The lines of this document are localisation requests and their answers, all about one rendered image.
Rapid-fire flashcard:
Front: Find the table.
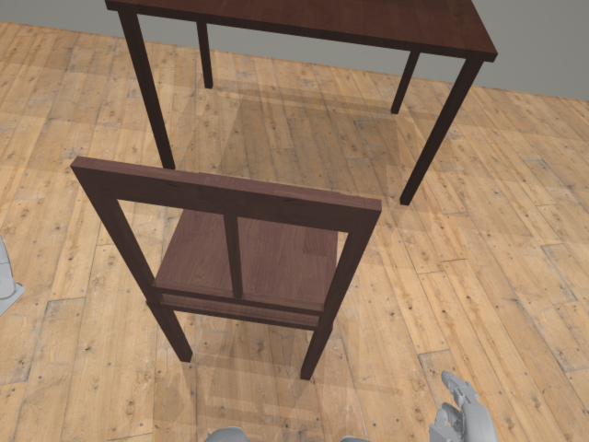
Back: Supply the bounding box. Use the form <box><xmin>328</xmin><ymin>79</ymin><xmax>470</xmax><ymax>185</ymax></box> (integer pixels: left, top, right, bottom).
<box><xmin>105</xmin><ymin>0</ymin><xmax>498</xmax><ymax>205</ymax></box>

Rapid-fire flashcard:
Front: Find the robot right hand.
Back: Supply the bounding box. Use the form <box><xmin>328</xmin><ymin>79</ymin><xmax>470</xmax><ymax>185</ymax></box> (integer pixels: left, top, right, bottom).
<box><xmin>429</xmin><ymin>370</ymin><xmax>499</xmax><ymax>442</ymax></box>

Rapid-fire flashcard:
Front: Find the robot left hand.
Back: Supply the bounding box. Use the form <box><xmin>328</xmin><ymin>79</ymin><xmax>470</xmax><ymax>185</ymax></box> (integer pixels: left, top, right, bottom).
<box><xmin>0</xmin><ymin>236</ymin><xmax>25</xmax><ymax>317</ymax></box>

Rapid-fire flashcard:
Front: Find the chair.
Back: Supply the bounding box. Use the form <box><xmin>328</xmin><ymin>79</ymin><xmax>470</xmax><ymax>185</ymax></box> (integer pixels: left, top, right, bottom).
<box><xmin>70</xmin><ymin>156</ymin><xmax>382</xmax><ymax>380</ymax></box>

